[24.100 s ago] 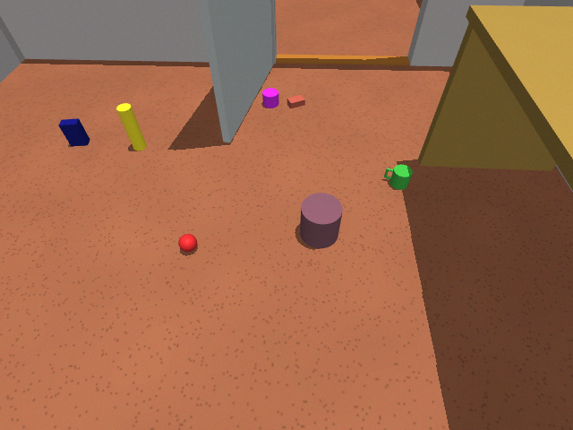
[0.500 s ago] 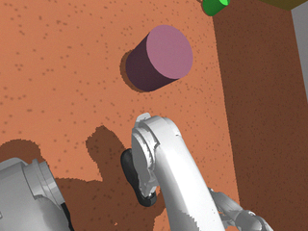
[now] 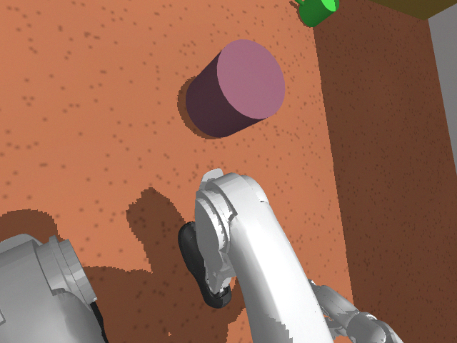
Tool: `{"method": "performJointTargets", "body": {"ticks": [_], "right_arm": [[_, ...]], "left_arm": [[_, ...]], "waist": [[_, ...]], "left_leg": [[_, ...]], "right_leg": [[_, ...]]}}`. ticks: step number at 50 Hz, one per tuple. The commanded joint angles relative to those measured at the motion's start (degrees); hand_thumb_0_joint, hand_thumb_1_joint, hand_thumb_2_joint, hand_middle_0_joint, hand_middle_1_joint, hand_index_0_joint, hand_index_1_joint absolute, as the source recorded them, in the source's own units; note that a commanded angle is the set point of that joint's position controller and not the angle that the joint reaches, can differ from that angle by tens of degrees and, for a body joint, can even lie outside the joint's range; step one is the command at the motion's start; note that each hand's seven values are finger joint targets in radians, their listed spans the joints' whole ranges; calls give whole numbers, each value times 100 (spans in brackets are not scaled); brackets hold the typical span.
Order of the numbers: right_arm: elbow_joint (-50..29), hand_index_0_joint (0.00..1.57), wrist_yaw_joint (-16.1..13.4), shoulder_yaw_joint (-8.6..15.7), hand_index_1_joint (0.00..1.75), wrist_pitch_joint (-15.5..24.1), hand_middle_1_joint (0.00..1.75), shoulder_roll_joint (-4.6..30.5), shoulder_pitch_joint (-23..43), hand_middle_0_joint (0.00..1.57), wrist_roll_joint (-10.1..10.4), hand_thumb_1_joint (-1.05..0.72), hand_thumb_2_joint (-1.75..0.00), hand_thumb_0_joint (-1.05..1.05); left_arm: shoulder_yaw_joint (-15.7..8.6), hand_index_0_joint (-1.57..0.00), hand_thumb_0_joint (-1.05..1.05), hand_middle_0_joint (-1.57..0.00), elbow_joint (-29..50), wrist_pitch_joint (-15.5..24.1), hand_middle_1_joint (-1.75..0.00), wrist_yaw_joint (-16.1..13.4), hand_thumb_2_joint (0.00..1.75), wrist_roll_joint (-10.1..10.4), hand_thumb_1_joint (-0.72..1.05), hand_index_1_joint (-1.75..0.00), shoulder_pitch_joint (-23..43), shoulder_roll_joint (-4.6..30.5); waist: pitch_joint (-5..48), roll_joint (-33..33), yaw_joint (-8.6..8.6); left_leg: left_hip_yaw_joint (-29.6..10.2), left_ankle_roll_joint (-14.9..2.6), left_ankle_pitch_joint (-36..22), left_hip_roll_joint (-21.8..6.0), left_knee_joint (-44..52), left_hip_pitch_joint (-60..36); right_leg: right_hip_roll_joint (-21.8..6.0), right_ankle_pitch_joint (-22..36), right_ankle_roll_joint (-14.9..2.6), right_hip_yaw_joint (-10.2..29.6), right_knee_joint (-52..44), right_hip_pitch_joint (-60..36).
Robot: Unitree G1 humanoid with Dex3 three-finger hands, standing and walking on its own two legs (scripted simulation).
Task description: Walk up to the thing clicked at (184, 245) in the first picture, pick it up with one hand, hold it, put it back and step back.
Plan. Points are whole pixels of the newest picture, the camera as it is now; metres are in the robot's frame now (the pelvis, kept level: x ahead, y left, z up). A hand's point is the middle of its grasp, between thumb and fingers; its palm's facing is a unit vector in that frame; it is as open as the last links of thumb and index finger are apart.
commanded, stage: open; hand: left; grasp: from above
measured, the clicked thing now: out of the picture +0.45 +0.34 -0.27
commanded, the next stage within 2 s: withdraw in 0.02 s
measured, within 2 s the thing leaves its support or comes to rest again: neither
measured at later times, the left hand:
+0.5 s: hand out of the picture +0.45 +0.34 -0.18, palm faces -0.31 -0.11 -0.94, open 14.0 cm
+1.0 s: hand out of the picture +0.41 +0.34 -0.09, palm faces -0.50 -0.12 -0.86, open 14.0 cm
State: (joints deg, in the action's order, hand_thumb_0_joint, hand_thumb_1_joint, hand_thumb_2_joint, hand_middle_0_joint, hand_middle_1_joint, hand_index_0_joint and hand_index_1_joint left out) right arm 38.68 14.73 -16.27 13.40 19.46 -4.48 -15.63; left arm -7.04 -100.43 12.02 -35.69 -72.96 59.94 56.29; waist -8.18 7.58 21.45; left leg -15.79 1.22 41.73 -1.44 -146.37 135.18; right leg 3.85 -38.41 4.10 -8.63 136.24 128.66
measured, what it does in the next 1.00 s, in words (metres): rises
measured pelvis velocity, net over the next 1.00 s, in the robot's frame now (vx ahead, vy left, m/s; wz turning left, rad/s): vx -0.02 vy -0.01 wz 0.13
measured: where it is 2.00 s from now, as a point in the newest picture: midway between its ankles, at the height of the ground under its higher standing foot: (157, 312)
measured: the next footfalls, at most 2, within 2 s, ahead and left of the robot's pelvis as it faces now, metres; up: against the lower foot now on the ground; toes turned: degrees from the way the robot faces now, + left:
none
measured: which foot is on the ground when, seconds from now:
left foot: down 0.00-1.00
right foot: down 0.00-1.00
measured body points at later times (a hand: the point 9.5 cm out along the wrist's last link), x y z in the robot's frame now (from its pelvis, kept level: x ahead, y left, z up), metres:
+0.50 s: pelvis +0.00 +0.00 +0.01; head +0.24 +0.11 +0.37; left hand +0.46 +0.35 -0.12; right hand +0.09 -0.26 -0.07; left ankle +0.06 +0.13 -0.27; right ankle +0.11 -0.12 -0.27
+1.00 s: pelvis -0.02 -0.01 +0.05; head +0.20 +0.09 +0.44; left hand +0.43 +0.34 -0.05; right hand +0.09 -0.28 -0.04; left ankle +0.06 +0.13 -0.27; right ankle +0.11 -0.12 -0.27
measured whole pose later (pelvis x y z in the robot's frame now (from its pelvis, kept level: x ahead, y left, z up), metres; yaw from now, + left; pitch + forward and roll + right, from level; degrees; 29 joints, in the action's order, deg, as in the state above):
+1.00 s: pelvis -0.02 -0.01 +0.05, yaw +8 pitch +33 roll -8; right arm 38.6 6.2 -6.3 1.0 18.8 -8.9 -6.3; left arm 1.5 -83.3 12.7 -14.2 -69.9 58.5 42.9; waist 3.8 1.1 14.3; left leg -8.3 0.9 36.2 -0.7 -132.3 129.4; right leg 0.8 -36.4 2.2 -3.5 127.8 124.7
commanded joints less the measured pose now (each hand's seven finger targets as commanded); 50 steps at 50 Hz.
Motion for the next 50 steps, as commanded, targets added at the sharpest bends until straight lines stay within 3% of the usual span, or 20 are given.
{"method": "performJointTargets", "body": {"ticks": [1, 3, 4, 5, 7, 10, 11, 13, 14, 15, 18, 25, 27, 29, 31, 35, 36, 42, 47, 50], "right_arm": [[155, 20, -61, 600, 30, -6, 30, 1865, -1095, 20, 24, -89, -90, 0], [177, 20, -66, 559, 30, -15, 30, 1826, -1162, 20, 25, -89, -90, 0], [83, 20, -37, 574, 30, 7, 30, 1791, -1042, 20, 36, -89, -90, 0], [190, 20, -54, 565, 30, -20, 30, 1815, -1120, 20, -5, -89, -90, 0], [166, 20, -67, 562, 30, -29, 30, 1848, -1125, 20, 50, -90, -90, 0], [146, 20, -43, 566, 30, -37, 30, 1797, -1070, 20, 34, -90, -90, 0], [154, 20, -45, 604, 30, -44, 30, 1843, -1143, 20, 19, -90, -90, 0], [64, 20, -11, 642, 30, 0, 30, 1745, -1010, 20, 56, -90, -90, 0], [117, 20, -9, 705, 30, -13, 30, 1743, -1035, 20, 81, -90, -90, 0], [130, 20, 15, 760, 30, -18, 30, 1743, -1120, 20, 97, -90, -90, 0], [187, 20, 80, 1037, 30, -126, 30, 1665, -1129, 20, 236, -90, -90, 0], [202, 20, 120, 1556, 30, -547, 30, 1392, -1341, 20, 740, -90, -90, 0], [192, 20, 63, 1711, 30, -721, 30, 1374, -1492, 20, 860, -90, -90, 0], [162, 20, -20, 1799, 30, -872, 30, 1239, -1539, 20, 947, -91, -91, 0], [110, 20, -138, 1848, 30, -999, 30, 1186, -1584, 20, 1028, -90, -91, 0], [-17, 20, -435, 1795, 30, -1159, 30, 1121, -1612, 20, 1090, -90, -90, 0], [-57, 20, -515, 1767, 30, -1184, 30, 1089, -1589, 20, 1098, -90, -90, 0], [-144, 20, -854, 1527, 30, -1235, 30, 935, -1382, 20, 1033, -89, -90, 0], [-34, 20, -914, 1362, 30, -1213, 30, 1057, -1457, 20, 919, -90, -90, 0], [-20, 20, -920, 1306, 30, -1156, 30, 1115, -1464, 20, 815, -90, -90, 0]], "left_arm": [[-7, -8, 0, -6, 617, 33, -105, -174, 96, 72, -49, -103, 1267, 1169], [-128, -8, 0, -6, 679, 69, -105, -170, 96, 99, -48, -103, 1267, 1278], [262, -8, 0, -6, 653, 76, -105, -95, 95, 86, -48, -103, 1400, 831], [-1, -8, 0, -6, 594, 85, -106, -140, 96, 82, -48, -104, 1285, 1198], [-75, -8, 0, -6, 775, 114, -103, -173, 97, 131, -50, -100, 1374, 1252], [66, -8, 0, -6, 571, 105, -102, -170, 97, 23, -51, -101, 1242, 1088], [-81, -8, 0, -6, 1026, 134, -102, -189, 97, 37, -50, -100, 1416, 1267], [49, -8, 0, -6, 1462, 113, -102, -170, 98, 53, -51, -101, 1481, 1133], [-114, -7, 0, -6, 1805, 76, -102, -200, 98, 87, -52, -101, 1368, 1226], [-203, -7, 0, -6, 2052, 14, -101, -204, 98, 113, -51, -100, 1294, 1208], [-297, -7, 0, -6, 2312, -220, -100, -86, 98, 211, -51, -99, 911, 932], [60, -6, 0, -7, 3422, -819, -101, 848, 101, 641, -54, -101, 691, 128], [124, -6, 0, -7, 3791, -893, -100, 1225, 102, 747, -54, -101, 836, 44], [501, -6, 0, -7, 3764, -921, -100, 1642, 103, 873, -55, -102, 902, -535], [708, -6, 0, -7, 3735, -894, -101, 2013, 103, 927, -55, -102, 923, -708], [846, -7, 0, -7, 3544, -706, -102, 2509, 102, 1000, -52, -102, 877, -886], [836, -7, 0, -8, 3474, -638, -102, 2559, 102, 976, -52, -103, 963, -768], [694, -7, 0, -8, 3130, -147, -101, 2404, 102, 716, -52, -102, 1380, -291], [736, -7, 0, -8, 2336, 88, -102, 1879, 101, 309, -52, -102, 1735, -238], [502, -8, 0, -8, 2091, 185, -102, 1561, 101, 115, -52, -101, 1961, 197]], "waist": [[3720, -2948, 206], [3804, -3060, 149], [3585, -3108, 269], [3685, -2985, 238], [3904, -3095, 154], [3559, -2973, 214], [3846, -3222, 141], [4087, -3476, 12], [4427, -3621, -177], [4670, -3786, -200], [4870, -3906, -444], [5328, -3334, -829], [5466, -3098, -817], [5159, -2665, -665], [4780, -2205, -599], [4324, -1485, -601], [4239, -1400, -610], [4201, -1622, -727], [4188, -1959, -522], [4347, -2232, -556]], "left_leg": [[701, -133, -1418, -163, 1478, -2815], [676, -104, -1487, -140, 1543, -2928], [687, -100, -1411, -150, 1506, -2889], [712, -121, -1468, -164, 1500, -2895], [681, -102, -1610, -152, 1493, -2986], [709, -120, -1428, -157, 1441, -2822], [735, -104, -1539, -143, 1516, -2973], [780, -81, -1538, -142, 1536, -3186], [794, -62, -1706, -145, 1573, -3388], [800, -32, -1909, -118, 1621, -3571], [903, -22, -1977, -93, 1732, -3510], [1118, -180, -1516, 8, 2187, -3296], [1155, -201, -1438, 40, 2361, -3383], [1131, -231, -1125, 64, 2534, -3220], [1137, -273, -921, 86, 2626, -3012], [1247, -332, -940, 163, 2688, -2720], [1279, -339, -857, 177, 2712, -2656], [1345, -293, -627, 196, 2786, -2627], [1294, -267, -757, 174, 2634, -2820], [1253, -237, -718, 187, 2534, -2962]], "right_leg": [[224, 1615, -493, -696, -1089, -2163], [175, 1629, -507, -726, -1047, -2164], [183, 1586, -524, -705, -986, -2012], [213, 1664, -494, -708, -1096, -2219], [182, 1747, -511, -730, -1020, -2206], [200, 1630, -498, -722, -1020, -2044], [200, 1696, -507, -704, -1063, -2174], [176, 1686, -543, -665, -1004, -2117], [195, 1804, -547, -654, -1036, -2171], [154, 1947, -554, -673, -981, -2212], [140, 1975, -589, -597, -972, -1975], [72, 1568, -622, -222, -1464, -2039], [30, 1492, -613, -131, -1679, -2204], [32, 1153, -640, -44, -1880, -2169], [36, 877, -649, 65, -2116, -2227], [-66, 880, -632, 114, -2407, -2391], [-60, 742, -632, 163, -2489, -2425], [-82, 326, -650, 306, -2415, -2399], [-80, 580, -658, 157, -2135, -1937], [-104, 506, -663, 95, -1949, -1743]]}}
